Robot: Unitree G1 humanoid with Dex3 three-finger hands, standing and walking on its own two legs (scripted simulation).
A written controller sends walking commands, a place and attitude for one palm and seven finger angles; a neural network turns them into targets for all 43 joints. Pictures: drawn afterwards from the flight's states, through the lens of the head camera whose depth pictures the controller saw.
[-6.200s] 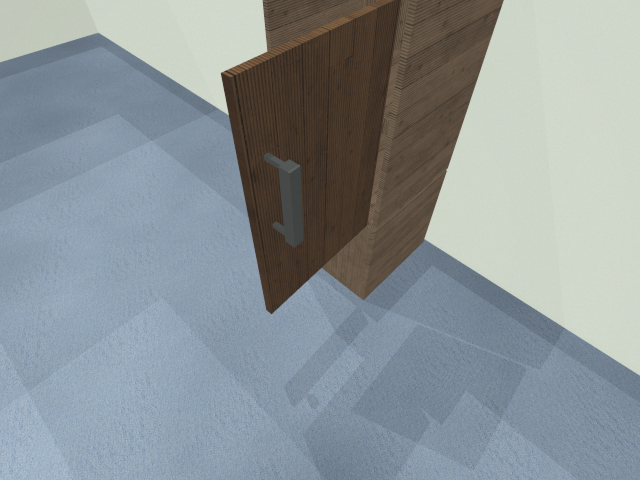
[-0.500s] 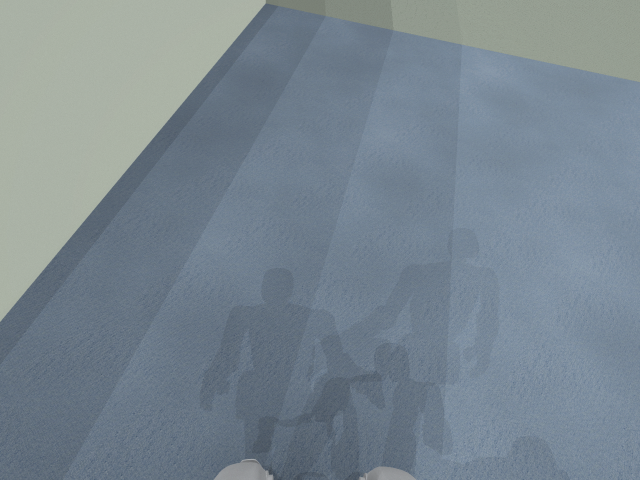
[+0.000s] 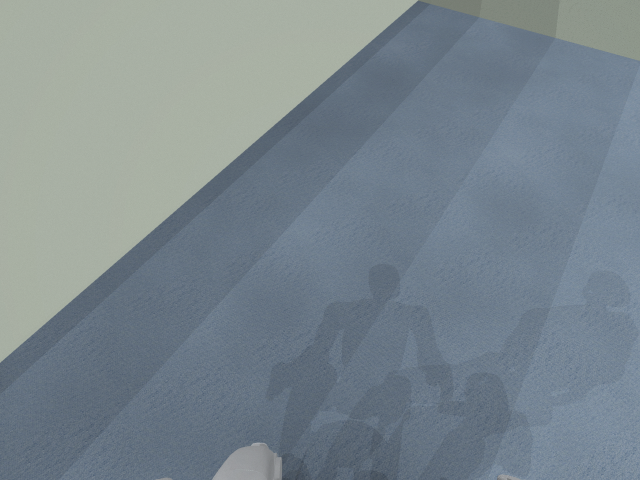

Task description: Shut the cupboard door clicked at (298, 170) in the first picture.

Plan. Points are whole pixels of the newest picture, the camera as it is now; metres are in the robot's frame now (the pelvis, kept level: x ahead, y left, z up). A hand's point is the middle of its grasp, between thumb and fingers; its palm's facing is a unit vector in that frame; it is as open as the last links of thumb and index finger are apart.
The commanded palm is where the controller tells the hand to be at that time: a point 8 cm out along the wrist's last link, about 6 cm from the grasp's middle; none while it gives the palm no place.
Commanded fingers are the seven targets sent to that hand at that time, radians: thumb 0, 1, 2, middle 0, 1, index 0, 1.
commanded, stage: walk to a spot facing it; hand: left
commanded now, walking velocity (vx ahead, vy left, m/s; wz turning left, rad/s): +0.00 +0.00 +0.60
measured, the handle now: out of the picture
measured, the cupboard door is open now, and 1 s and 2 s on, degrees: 93 93 93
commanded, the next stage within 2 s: none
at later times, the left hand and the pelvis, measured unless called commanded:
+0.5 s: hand out of the picture +0.05 +0.20 -0.16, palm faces +0.32 -0.90 -0.29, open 7.4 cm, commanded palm none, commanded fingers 0.00 0.90 0.90 -0.20 -0.30 -0.20 -0.30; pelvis +0.01 -0.04 -0.02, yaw +19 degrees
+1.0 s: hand out of the picture -0.04 +0.20 -0.17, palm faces +0.60 -0.77 -0.24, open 7.4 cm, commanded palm none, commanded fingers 0.00 0.90 0.90 -0.20 -0.30 -0.20 -0.30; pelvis +0.02 -0.03 +0.00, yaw +36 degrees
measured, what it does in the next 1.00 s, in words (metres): steps on the spot, turning left: left foot, then right foot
